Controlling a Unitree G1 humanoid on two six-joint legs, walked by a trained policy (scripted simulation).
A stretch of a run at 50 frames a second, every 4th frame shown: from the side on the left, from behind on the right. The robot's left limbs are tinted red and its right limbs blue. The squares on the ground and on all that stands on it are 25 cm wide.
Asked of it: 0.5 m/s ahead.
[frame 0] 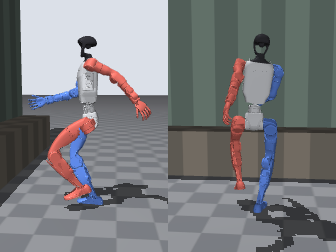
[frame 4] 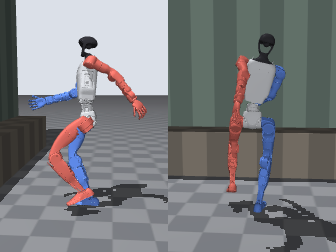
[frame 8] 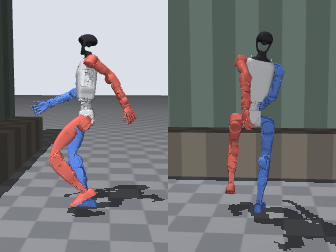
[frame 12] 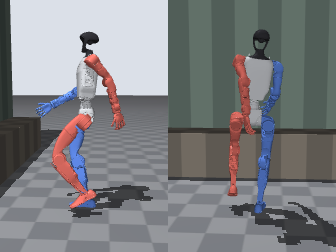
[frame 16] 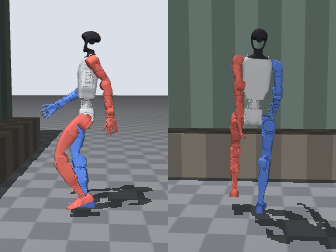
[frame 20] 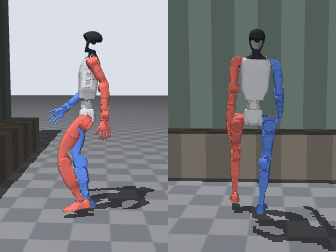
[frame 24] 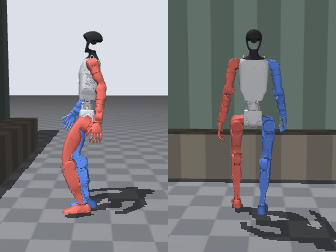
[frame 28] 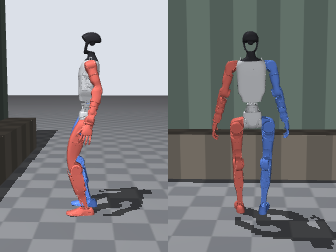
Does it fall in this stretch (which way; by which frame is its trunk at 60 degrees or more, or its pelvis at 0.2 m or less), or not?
no
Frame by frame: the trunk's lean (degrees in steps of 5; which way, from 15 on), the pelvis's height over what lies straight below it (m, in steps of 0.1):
0: 5, 0.7
4: 15 to its right, 0.7
8: 10, 0.8
12: 10, 0.8
16: 5, 0.8
20: 5, 0.8
24: 5, 0.8
28: 5, 0.8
